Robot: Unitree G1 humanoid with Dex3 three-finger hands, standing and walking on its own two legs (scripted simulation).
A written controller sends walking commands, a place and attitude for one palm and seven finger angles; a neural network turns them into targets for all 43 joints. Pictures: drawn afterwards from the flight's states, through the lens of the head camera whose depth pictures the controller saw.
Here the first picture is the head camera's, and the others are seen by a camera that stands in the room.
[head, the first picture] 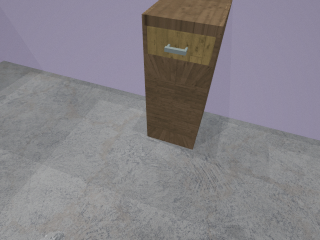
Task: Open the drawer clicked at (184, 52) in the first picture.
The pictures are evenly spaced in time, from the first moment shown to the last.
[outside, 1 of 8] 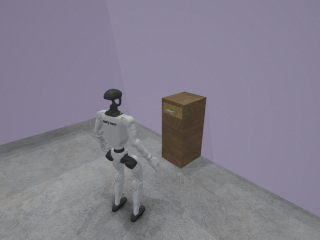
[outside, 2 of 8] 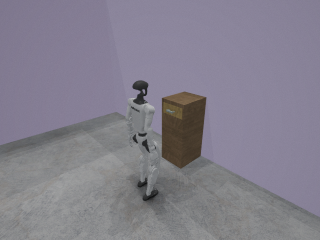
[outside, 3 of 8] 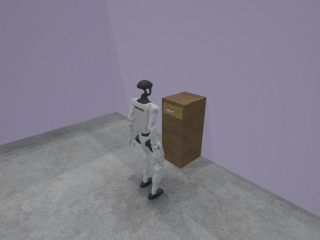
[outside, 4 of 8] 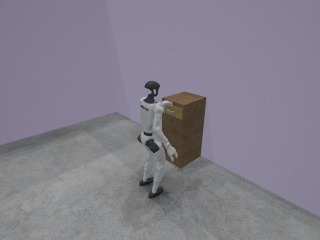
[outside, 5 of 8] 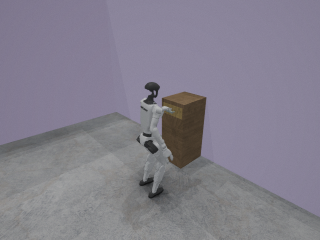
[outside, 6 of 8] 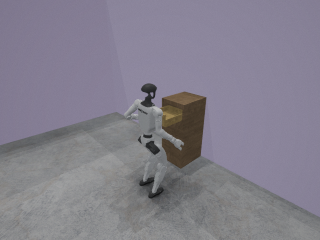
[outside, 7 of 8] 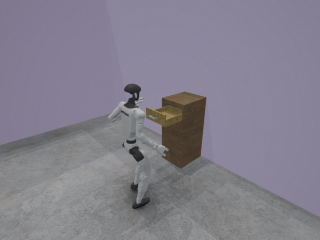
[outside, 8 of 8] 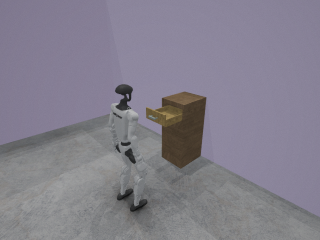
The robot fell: no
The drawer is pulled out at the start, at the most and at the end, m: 0.00 0.30 0.29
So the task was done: yes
